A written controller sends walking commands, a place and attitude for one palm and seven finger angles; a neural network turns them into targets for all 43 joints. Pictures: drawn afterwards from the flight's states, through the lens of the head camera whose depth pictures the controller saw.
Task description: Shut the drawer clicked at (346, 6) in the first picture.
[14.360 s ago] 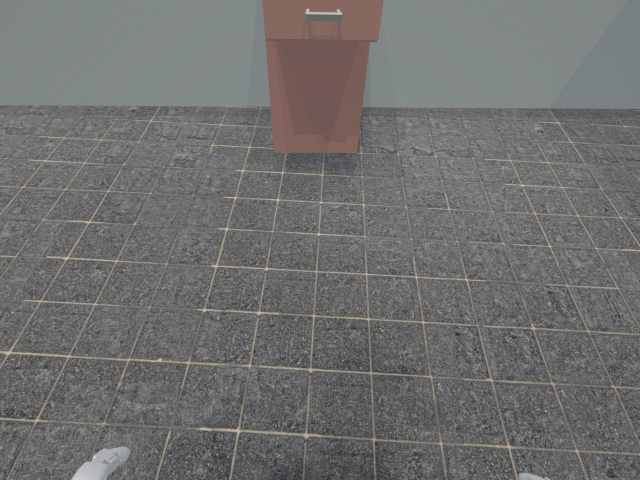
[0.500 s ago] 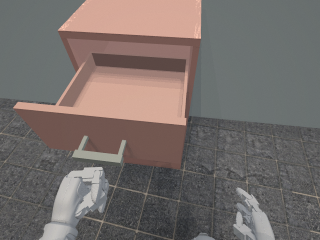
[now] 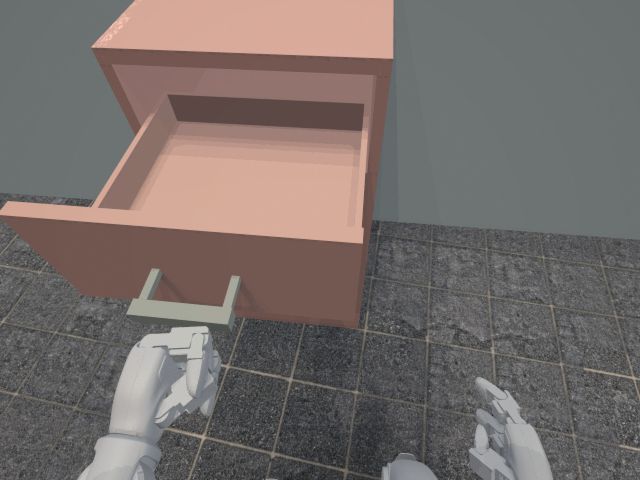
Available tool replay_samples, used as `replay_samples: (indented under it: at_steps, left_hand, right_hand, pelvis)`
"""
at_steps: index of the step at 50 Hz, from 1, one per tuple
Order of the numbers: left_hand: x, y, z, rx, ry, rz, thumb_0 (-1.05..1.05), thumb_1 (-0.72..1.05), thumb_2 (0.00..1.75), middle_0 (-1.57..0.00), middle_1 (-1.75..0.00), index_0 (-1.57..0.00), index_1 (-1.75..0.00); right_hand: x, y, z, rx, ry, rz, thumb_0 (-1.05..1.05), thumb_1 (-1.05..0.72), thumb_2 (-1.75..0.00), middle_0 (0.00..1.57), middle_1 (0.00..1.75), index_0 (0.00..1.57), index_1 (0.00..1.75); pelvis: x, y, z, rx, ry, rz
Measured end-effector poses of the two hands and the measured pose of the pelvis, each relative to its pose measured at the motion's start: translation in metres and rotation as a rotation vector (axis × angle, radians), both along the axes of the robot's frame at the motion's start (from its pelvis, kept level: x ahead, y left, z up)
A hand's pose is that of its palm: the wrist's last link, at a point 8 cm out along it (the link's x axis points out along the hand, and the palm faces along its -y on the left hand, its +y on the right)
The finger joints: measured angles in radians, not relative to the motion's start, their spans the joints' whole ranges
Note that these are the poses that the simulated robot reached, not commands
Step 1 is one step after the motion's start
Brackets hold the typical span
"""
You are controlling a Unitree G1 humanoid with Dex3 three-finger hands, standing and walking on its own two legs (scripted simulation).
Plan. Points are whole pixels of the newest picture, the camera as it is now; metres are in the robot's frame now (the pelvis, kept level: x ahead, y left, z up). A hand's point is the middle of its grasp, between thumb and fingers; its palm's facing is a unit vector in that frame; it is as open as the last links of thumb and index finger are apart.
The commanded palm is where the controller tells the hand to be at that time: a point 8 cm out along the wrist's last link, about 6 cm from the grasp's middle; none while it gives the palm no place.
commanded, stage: bring the fist close to the handle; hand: left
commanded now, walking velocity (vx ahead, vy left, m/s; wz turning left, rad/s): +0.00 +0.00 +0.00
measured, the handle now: (188, 298) +0.31 +0.17 +0.07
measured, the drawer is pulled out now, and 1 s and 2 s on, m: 0.30 0.25 0.11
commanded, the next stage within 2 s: push the drawer shut in 0.08 s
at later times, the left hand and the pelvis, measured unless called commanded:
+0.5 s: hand (216, 370) +0.23 +0.12 +0.07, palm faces -0.12 -0.99 -0.07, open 3.2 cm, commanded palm +0.22 +0.18 +0.07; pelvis -0.01 +0.00 +0.00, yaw +0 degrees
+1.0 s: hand (224, 329) +0.28 +0.12 +0.07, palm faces -0.12 -0.99 -0.08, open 2.8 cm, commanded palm +0.28 +0.18 +0.07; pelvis -0.03 +0.00 +0.00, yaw +1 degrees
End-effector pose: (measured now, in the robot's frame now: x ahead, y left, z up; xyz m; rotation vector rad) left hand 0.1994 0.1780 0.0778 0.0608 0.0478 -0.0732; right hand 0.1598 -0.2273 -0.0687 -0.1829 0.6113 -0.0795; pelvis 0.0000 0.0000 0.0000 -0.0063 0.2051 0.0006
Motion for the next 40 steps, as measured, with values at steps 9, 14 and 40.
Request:
replay_samples:
  at_steps: [9,14,40]
  left_hand:
    - [-0.008,0.005,-0.002,0.012,-0.004,0.012,0.01,0.9,0.9,-1.4,-1.6,-1.39,-1.6]
    - [-0.008,0.007,0.002,0.007,-0.033,0.012,0.01,0.9,0.9,-1.4,-1.6,-1.39,-1.6]
    - [0.029,0.003,-0.009,0.018,-0.045,-0.037,-0.05,0.79,0.96,-1.4,-1.6,-1.4,-1.6]
  right_hand:
    - [0.006,-0.003,0.002,-0.018,-0.016,0.011,0.02,-0.91,-0.9,0.21,0.3,0.2,0.3]
    - [0.008,-0.002,0.003,-0.02,-0.027,0.016,0.02,-0.91,-0.9,0.21,0.3,0.2,0.3]
    - [-0.021,0.001,-0.015,-0.03,0.076,0.035,0.02,-0.91,-0.9,0.21,0.3,0.2,0.3]
  pelvis:
    - [-0.002,-0.002,-0.002,-0.002,0.001,0.005]
    - [-0.002,-0.001,-0.003,-0.005,-0.001,0.011]
    - [-0.023,0.001,-0.003,-0.001,-0.012,0.024]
